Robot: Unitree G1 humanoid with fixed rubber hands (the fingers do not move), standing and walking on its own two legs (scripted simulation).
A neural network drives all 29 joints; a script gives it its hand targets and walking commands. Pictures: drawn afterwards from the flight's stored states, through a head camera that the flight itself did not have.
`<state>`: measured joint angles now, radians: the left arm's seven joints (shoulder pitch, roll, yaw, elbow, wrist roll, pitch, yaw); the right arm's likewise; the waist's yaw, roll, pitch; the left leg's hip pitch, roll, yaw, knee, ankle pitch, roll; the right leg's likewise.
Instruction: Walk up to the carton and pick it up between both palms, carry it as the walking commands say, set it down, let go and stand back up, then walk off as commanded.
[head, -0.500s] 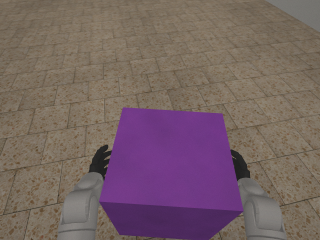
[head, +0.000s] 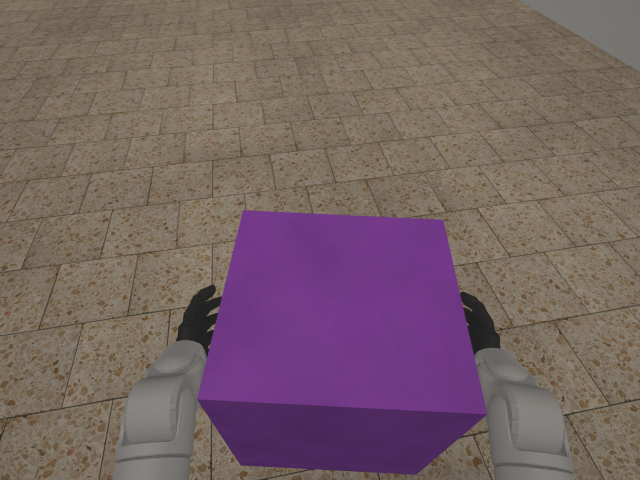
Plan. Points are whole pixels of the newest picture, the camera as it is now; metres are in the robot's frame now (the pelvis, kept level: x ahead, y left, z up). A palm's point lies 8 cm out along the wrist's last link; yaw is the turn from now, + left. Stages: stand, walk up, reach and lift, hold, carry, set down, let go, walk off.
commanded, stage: carry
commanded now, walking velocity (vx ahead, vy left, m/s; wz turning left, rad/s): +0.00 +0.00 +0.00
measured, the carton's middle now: (335, 350) +0.29 +0.01 -0.01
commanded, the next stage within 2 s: none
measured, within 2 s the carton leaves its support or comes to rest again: neither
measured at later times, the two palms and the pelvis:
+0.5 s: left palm (208, 204) +0.52 +0.22 +0.05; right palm (419, 204) +0.52 -0.13 +0.05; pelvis +0.25 +0.03 +0.01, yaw +2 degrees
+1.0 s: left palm (226, 124) +0.77 +0.23 +0.04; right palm (391, 129) +0.77 -0.11 +0.04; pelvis +0.50 +0.05 +0.00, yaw +1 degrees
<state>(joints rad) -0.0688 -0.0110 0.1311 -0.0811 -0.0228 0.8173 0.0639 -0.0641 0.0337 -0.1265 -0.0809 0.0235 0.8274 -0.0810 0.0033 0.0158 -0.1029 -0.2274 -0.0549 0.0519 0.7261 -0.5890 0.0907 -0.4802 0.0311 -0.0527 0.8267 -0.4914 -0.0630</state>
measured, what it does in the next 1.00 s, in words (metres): walks ahead: left foot, then right foot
